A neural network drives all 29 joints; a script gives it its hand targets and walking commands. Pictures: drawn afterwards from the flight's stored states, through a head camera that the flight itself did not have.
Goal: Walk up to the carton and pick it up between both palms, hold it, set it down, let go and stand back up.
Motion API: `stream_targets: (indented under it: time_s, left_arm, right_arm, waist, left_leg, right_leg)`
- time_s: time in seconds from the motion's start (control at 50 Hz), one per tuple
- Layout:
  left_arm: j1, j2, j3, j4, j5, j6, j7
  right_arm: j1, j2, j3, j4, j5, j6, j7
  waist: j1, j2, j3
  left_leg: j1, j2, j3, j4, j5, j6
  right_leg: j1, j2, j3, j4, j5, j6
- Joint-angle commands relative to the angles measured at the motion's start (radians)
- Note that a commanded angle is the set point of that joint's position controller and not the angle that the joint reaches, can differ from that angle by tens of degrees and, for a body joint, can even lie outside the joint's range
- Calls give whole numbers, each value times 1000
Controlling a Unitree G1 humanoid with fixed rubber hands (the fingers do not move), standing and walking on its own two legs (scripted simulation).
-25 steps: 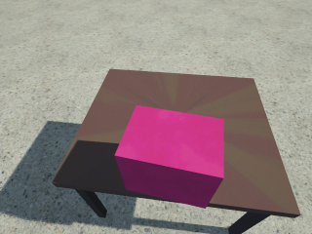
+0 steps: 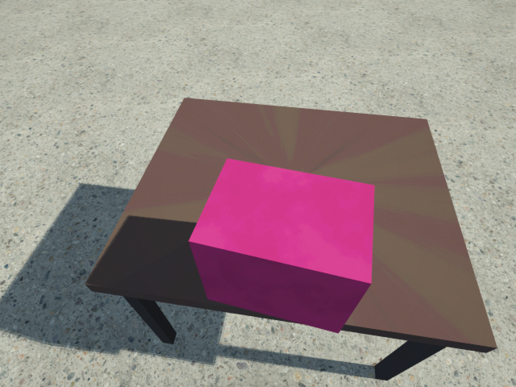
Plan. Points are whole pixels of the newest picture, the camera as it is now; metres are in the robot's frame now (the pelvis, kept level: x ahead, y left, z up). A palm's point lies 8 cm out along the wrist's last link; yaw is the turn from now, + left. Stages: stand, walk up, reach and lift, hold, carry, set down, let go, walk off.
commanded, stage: reach and lift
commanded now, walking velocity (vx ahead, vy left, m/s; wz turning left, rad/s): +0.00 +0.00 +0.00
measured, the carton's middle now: (283, 247) +0.40 -0.01 -0.07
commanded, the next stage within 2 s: none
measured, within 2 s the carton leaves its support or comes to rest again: neither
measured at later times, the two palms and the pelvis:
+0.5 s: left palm (108, 378) +0.16 +0.26 -0.08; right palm out of the picture +0.15 -0.24 -0.07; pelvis +0.00 +0.00 +0.01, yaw -4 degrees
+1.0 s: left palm (117, 350) +0.20 +0.25 -0.06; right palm out of the picture +0.16 -0.23 -0.05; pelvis +0.02 +0.03 +0.02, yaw -6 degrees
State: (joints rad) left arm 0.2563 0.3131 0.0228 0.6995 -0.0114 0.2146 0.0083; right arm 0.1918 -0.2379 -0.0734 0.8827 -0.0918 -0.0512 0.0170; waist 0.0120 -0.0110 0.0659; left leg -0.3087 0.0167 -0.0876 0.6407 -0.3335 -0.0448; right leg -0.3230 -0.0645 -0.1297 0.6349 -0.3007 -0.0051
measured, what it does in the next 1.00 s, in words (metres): stands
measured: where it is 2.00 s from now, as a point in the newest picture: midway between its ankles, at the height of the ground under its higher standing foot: outside the picture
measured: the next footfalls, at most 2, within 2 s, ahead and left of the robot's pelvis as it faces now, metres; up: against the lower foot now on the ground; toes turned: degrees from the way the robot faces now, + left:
none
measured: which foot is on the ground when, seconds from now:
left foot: down 0.00-1.00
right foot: down 0.00-1.00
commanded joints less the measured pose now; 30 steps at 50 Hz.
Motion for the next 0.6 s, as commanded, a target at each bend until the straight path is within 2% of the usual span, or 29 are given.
stream_targets:
  time_s: [0.0,0.02,0.04,0.06,0.08,0.1,0.12,0.14,0.16,0.2,0.24,0.26,0.3,0.36,0.42,0.48,0.58]
  left_arm:
    - [-272,113,63,-367,-14,190,18]
    - [-234,104,70,-386,-4,197,18]
    - [-176,109,88,-375,5,195,12]
    - [-117,107,106,-373,23,189,6]
    - [-75,108,131,-360,39,185,-1]
    - [-53,108,147,-350,50,184,-7]
    - [-44,113,163,-342,60,180,-9]
    - [-59,113,165,-323,67,182,-10]
    - [-70,106,159,-300,65,189,-10]
    - [-118,112,153,-258,54,193,-19]
    - [-179,113,153,-271,51,178,-21]
    - [-202,107,151,-278,47,166,-20]
    - [-247,97,139,-298,31,137,-17]
    - [-271,87,129,-347,10,75,-8]
    - [-263,98,121,-381,-21,-10,-3]
    - [-216,98,110,-345,-42,-75,-10]
    - [-138,77,96,-273,-51,-153,-23]
  right_arm:
    - [-195,-121,-65,-103,1,-81,27]
    - [-159,-125,-54,-98,27,-86,28]
    - [-134,-127,-33,-94,47,-99,24]
    - [-98,-140,-17,-80,76,-111,20]
    - [-91,-145,4,-65,102,-123,14]
    - [-98,-153,14,-54,118,-130,9]
    - [-115,-156,16,-57,122,-134,3]
    - [-144,-144,12,-65,115,-130,-2]
    - [-164,-129,15,-83,95,-119,-8]
    - [-216,-89,19,-173,61,-97,-23]
    - [-231,-59,24,-234,57,-76,-27]
    - [-231,-53,18,-252,59,-70,-23]
    - [-225,-36,8,-289,58,-63,-15]
    - [-184,-38,-4,-301,73,-76,-4]
    - [-156,-30,-23,-312,71,-124,-10]
    - [-123,-25,-34,-268,69,-174,-27]
    - [-112,-46,-49,-181,84,-261,-34]
  waist:
    - [-21,-17,-189]
    - [-15,20,-226]
    - [-17,11,-238]
    - [-17,40,-254]
    - [-6,45,-258]
    - [-4,37,-238]
    - [11,33,-211]
    - [17,31,-155]
    - [19,11,-86]
    - [35,-42,6]
    - [50,-37,27]
    - [52,-16,19]
    - [40,1,11]
    - [18,34,-57]
    - [-2,40,-152]
    - [-13,30,-171]
    - [-1,40,-169]
  left_leg:
    - [-177,9,162,-23,30,34]
    - [-120,5,157,-31,106,26]
    - [-63,-7,162,-32,219,20]
    - [14,-16,154,-45,319,7]
    - [66,-32,158,-51,400,-2]
    - [90,-42,155,-70,412,-7]
    - [87,-51,156,-91,377,-4]
    - [46,-55,163,-123,282,4]
    - [10,-55,171,-154,203,15]
    - [-42,-59,188,-193,110,36]
    - [-26,-56,198,-216,96,40]
    - [-17,-52,200,-226,87,39]
    - [-12,-43,203,-238,54,43]
    - [48,-34,198,-243,105,35]
    - [83,-32,191,-224,167,34]
    - [111,-36,185,-222,227,26]
    - [178,-36,169,-221,365,2]
  right_leg:
    - [143,38,50,9,10,-17]
    - [171,47,46,-4,83,-21]
    - [201,52,49,-27,191,-17]
    - [239,63,44,-48,295,-16]
    - [272,68,48,-73,379,-11]
    - [282,72,50,-102,398,-7]
    - [294,75,55,-123,365,-4]
    - [305,73,65,-149,260,-4]
    - [303,71,73,-174,169,-3]
    - [286,62,88,-214,76,9]
    - [264,65,91,-233,44,13]
    - [255,69,90,-239,17,9]
    - [241,68,94,-243,-17,4]
    - [249,72,95,-241,44,-1]
    - [256,71,104,-231,121,2]
    - [277,78,104,-235,190,6]
    - [274,102,90,-259,254,-6]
